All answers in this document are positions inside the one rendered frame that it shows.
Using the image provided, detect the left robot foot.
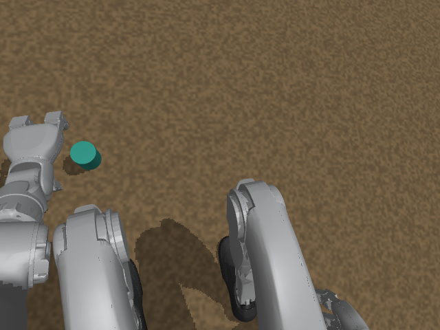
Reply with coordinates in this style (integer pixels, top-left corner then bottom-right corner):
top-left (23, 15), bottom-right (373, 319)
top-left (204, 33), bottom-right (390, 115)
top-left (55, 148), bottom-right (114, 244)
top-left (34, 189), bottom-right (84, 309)
top-left (128, 259), bottom-right (148, 330)

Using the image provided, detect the left robot arm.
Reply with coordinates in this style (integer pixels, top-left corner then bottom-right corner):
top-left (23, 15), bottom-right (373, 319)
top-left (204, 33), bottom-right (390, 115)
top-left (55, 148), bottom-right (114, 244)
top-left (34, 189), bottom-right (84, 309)
top-left (0, 157), bottom-right (54, 330)

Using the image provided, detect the tin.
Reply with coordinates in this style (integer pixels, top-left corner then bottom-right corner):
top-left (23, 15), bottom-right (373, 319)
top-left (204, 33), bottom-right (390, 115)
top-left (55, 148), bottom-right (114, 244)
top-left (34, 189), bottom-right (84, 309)
top-left (70, 141), bottom-right (102, 170)

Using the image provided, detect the left robot hand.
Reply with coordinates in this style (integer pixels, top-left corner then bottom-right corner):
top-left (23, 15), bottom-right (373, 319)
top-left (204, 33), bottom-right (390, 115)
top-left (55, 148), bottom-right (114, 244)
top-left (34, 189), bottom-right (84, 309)
top-left (3, 111), bottom-right (69, 192)

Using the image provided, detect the right robot foot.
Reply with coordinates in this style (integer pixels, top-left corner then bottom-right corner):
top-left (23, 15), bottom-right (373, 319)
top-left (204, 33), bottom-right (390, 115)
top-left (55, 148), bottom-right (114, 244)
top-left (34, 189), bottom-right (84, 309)
top-left (218, 236), bottom-right (257, 322)

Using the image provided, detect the right robot hand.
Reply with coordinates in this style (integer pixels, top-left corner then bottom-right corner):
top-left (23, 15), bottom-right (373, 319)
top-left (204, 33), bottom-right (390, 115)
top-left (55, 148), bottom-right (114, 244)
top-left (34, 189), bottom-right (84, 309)
top-left (314, 288), bottom-right (370, 330)

